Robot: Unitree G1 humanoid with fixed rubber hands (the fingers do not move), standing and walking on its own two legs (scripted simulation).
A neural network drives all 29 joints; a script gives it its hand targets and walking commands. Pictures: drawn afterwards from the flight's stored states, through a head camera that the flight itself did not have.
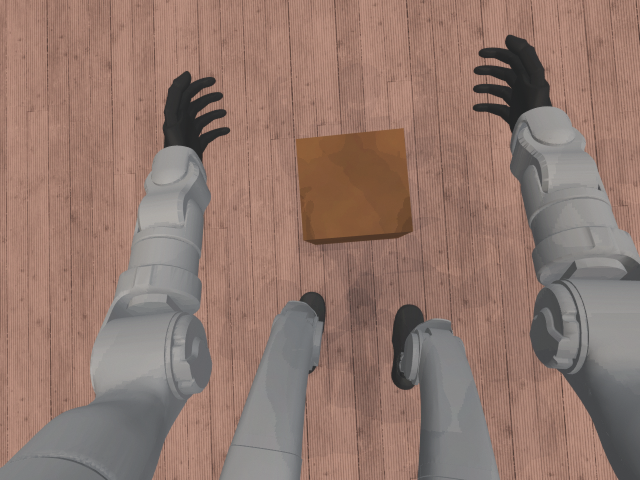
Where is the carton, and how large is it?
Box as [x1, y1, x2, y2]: [296, 128, 412, 244]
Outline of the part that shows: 403,128 296,139 302,228 304,240 315,244 394,238 412,231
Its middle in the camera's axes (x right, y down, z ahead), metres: +0.07 -0.10 +0.87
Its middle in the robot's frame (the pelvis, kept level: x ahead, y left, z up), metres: +0.47 +0.05 -0.52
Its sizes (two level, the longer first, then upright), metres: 0.210 0.200 0.250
